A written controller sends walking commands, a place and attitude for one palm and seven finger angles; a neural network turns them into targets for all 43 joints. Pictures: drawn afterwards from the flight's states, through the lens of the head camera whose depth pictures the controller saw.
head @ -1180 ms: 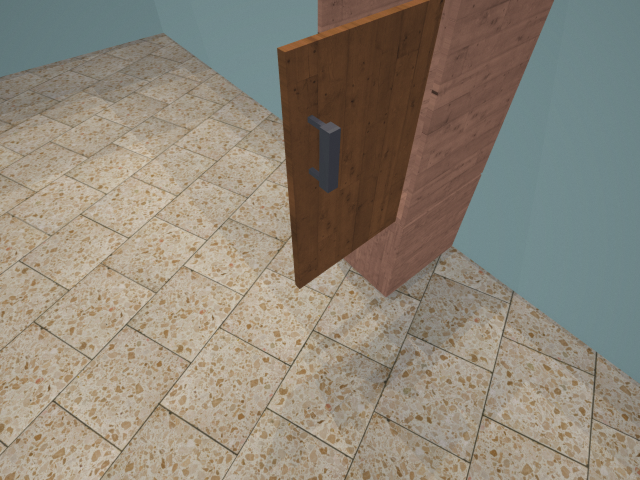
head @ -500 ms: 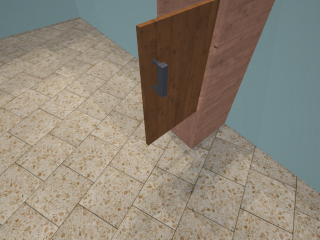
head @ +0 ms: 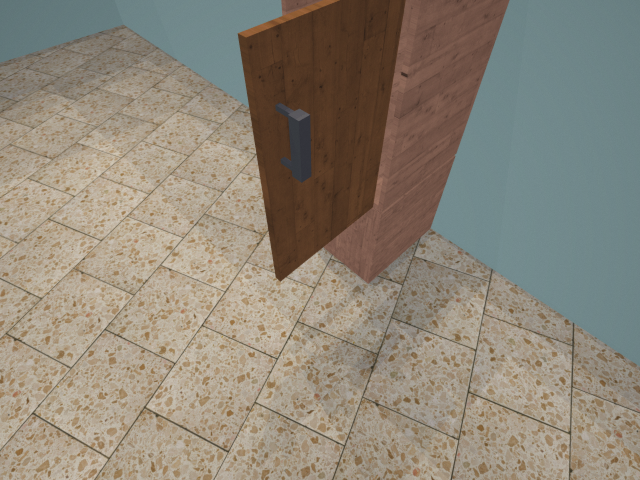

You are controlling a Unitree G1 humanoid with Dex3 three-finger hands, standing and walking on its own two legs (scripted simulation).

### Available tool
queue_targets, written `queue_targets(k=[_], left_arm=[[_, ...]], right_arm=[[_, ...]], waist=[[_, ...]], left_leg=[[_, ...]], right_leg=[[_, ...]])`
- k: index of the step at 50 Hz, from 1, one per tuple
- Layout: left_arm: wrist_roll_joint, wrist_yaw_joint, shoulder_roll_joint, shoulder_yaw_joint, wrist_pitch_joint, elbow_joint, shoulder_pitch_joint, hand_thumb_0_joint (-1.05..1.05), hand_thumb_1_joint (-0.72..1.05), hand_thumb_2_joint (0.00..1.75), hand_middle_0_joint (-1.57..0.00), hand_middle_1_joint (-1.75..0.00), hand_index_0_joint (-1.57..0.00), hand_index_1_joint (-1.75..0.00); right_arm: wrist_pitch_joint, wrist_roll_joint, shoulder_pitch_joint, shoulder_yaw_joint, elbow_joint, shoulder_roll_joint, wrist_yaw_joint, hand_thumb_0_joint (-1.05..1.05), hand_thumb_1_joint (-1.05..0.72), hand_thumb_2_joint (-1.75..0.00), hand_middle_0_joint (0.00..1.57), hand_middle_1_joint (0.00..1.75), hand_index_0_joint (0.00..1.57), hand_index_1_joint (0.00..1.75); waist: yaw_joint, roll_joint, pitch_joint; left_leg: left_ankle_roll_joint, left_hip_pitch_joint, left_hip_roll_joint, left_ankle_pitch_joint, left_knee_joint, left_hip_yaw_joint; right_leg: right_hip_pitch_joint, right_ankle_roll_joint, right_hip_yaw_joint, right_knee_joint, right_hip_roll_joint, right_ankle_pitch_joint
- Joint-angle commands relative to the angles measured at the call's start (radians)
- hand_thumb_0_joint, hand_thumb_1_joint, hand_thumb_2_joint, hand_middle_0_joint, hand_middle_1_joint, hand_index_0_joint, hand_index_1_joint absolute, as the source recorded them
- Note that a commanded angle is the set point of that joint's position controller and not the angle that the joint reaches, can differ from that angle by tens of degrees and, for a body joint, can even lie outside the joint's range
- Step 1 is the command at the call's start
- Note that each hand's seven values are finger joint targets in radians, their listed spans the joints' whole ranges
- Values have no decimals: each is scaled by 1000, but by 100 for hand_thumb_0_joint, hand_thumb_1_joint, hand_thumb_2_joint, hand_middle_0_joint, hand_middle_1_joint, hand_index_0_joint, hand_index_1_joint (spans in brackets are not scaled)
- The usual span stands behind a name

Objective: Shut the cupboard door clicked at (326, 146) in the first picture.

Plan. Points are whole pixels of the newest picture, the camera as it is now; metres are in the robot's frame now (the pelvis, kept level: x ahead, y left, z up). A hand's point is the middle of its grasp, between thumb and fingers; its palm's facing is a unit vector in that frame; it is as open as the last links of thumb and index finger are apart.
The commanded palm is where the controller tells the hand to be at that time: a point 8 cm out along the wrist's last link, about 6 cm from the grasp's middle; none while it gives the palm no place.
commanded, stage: walk around to get in front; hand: left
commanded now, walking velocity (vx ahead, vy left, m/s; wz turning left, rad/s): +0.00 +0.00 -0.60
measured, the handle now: (292, 142) +0.61 +0.10 +0.07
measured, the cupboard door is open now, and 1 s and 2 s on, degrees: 91 91 91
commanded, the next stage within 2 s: none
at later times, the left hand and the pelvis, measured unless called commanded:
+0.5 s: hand out of the picture +0.05 +0.16 -0.16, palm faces -0.17 -0.94 -0.28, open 7.4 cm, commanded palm none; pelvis -0.02 -0.03 +0.00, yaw -15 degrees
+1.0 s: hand (226, 451) +0.18 +0.16 -0.17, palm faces -0.49 -0.84 -0.24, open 7.4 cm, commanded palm none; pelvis -0.01 +0.01 +0.00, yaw -33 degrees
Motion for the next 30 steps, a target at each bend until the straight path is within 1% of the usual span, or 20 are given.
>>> queue_targets(k=[1,3,4,5,6,7,8,9,10,11,12,13,14,16,18,19,20,24,26,30], left_arm=[[2,-4,132,45,4,-111,8,0,90,90,-20,-30,-20,-30],[4,-11,118,48,9,-135,9,0,90,90,-20,-30,-20,-30],[4,-14,102,49,12,-147,10,0,90,90,-20,-30,-20,-30],[5,-19,89,50,15,-158,2,0,90,90,-20,-30,-20,-30],[5,-21,79,53,17,-166,11,0,90,90,-20,-30,-20,-30],[5,-24,75,55,14,-171,16,0,90,90,-20,-30,-20,-30],[6,-25,76,59,10,-166,48,0,90,90,-20,-30,-20,-30],[6,-25,89,67,3,-149,114,0,90,90,-20,-30,-20,-30],[19,-16,176,83,-11,-144,149,0,90,90,-20,-30,-20,-30],[16,-2,257,95,-14,-148,149,0,90,90,-20,-30,-20,-30],[8,10,225,94,-13,-147,144,0,90,90,-20,-30,-20,-30],[7,14,200,89,-11,-163,78,0,90,90,-20,-30,-20,-30],[4,16,174,82,-17,-176,51,0,90,90,-20,-30,-20,-30],[1,22,157,80,-26,-182,52,0,90,90,-20,-30,-20,-30],[-2,23,157,80,-30,-175,83,0,90,90,-20,-30,-20,-30],[-3,22,155,81,-29,-175,99,0,90,90,-20,-30,-20,-30],[-2,22,157,81,-28,-174,104,0,90,90,-20,-30,-20,-30],[3,17,169,85,-24,-184,115,0,90,90,-20,-30,-20,-30],[8,17,169,87,-21,-190,115,0,90,90,-20,-30,-20,-30],[9,12,191,95,-16,-207,94,0,90,90,-20,-30,-20,-30]], right_arm=[[1,0,55,-52,-81,-164,-17,0,-90,-90,20,30,20,30],[-3,-4,54,-64,-100,-182,-17,0,-90,-90,20,30,20,30],[-7,-5,53,-68,-107,-193,-16,0,-90,-90,20,30,20,30],[-12,-8,53,-71,-114,-197,-15,0,-90,-90,20,30,20,30],[-13,-9,45,-70,-124,-200,-14,0,-90,-90,20,30,20,30],[-16,-12,27,-72,-134,-197,-15,0,-90,-90,20,30,20,30],[-14,-12,4,-71,-143,-193,-14,0,-90,-90,20,30,20,30],[-9,-6,-32,-70,-157,-187,-13,0,-90,-90,20,30,20,30],[1,7,-39,-67,-179,-135,-9,0,-90,-90,20,30,20,30],[8,7,-70,-57,-219,-94,0,0,-90,-90,20,30,20,30],[23,6,-70,-63,-200,-119,-3,0,-90,-90,20,30,20,30],[23,8,-81,-67,-195,-108,-2,0,-90,-90,20,30,20,30],[18,5,-72,-63,-193,-103,2,0,-90,-90,20,30,20,30],[14,5,-44,-59,-184,-88,2,0,-90,-90,20,30,20,30],[16,7,-50,-56,-187,-80,-1,0,-90,-90,20,30,20,30],[19,8,-68,-56,-194,-83,-4,0,-90,-90,20,30,20,30],[19,8,-75,-55,-199,-85,-6,0,-90,-90,20,30,20,30],[16,10,-112,-52,-222,-82,-6,0,-90,-90,20,30,20,30],[10,14,-127,-53,-238,-83,-7,0,-90,-90,20,30,20,30],[0,20,-128,-49,-259,-81,-8,0,-90,-90,20,30,20,30]], waist=[[-19,27,-42],[-18,115,-51],[-15,177,-63],[-13,209,-69],[-8,200,-80],[2,191,-86],[23,155,-89],[62,81,-98],[73,-210,-88],[83,-365,-45],[74,-269,-48],[40,-193,-9],[23,-134,-24],[13,-96,-120],[21,-106,-154],[30,-105,-147],[31,-121,-144],[37,-111,-116],[42,-137,-122],[39,-143,-138]], left_leg=[[54,49,157,33,-45,-107],[90,34,224,-15,-93,-163],[122,22,281,3,-130,-197],[153,15,323,51,-152,-206],[170,16,343,71,-149,-197],[163,-5,338,139,-111,-167],[138,-43,315,175,-46,-118],[91,-97,262,137,77,-58],[3,-223,100,-94,334,48],[-38,-373,-28,-389,570,9],[-25,-371,-8,-356,681,-135],[-26,-411,0,-281,732,-164],[-35,-418,6,-219,742,-172],[-48,-391,1,-168,707,-166],[-55,-402,-9,-148,684,-168],[-57,-404,-14,-147,678,-170],[-59,-407,-15,-150,665,-175],[-60,-387,-29,-164,593,-173],[-57,-353,-36,-192,534,-174],[-42,-289,-59,-205,401,-172]], right_leg=[[-173,-20,83,50,-72,208],[-214,-12,58,169,-39,128],[-222,-3,17,269,-19,-14],[-227,7,-23,349,-20,-156],[-228,7,-27,391,-35,-211],[-202,5,-28,357,-50,-207],[-134,5,-37,282,-51,-144],[-48,3,-27,123,-57,-2],[7,-45,233,-106,-204,206],[-20,-139,480,-184,-381,432],[-50,-167,483,-184,-355,321],[-53,-184,455,-154,-316,299],[-25,-182,409,-122,-283,367],[70,-161,350,-76,-244,489],[140,-144,329,-60,-225,583],[140,-136,336,-61,-219,602],[142,-142,345,-62,-219,606],[113,-166,384,-74,-211,578],[94,-180,423,-70,-210,558],[71,-191,463,-56,-200,561]])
